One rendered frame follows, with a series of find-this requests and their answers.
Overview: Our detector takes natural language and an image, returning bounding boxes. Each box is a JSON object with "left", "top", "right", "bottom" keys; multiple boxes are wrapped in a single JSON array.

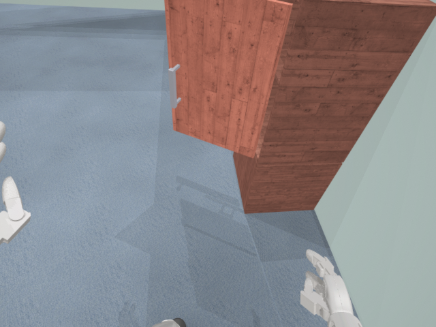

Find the cupboard door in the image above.
[{"left": 164, "top": 0, "right": 293, "bottom": 158}]

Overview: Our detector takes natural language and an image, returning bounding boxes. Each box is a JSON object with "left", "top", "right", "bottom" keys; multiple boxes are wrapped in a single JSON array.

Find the robot right forearm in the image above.
[{"left": 328, "top": 312, "right": 362, "bottom": 327}]

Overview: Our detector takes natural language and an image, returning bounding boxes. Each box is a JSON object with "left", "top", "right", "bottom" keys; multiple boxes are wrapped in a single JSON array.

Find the robot right hand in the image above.
[{"left": 300, "top": 249, "right": 354, "bottom": 323}]

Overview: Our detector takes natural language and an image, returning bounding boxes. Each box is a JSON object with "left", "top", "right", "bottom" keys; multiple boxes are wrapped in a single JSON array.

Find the handle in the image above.
[{"left": 168, "top": 64, "right": 181, "bottom": 109}]

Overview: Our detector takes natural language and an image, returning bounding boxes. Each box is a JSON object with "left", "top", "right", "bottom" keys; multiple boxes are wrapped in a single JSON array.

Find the robot left hand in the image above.
[{"left": 0, "top": 121, "right": 31, "bottom": 244}]

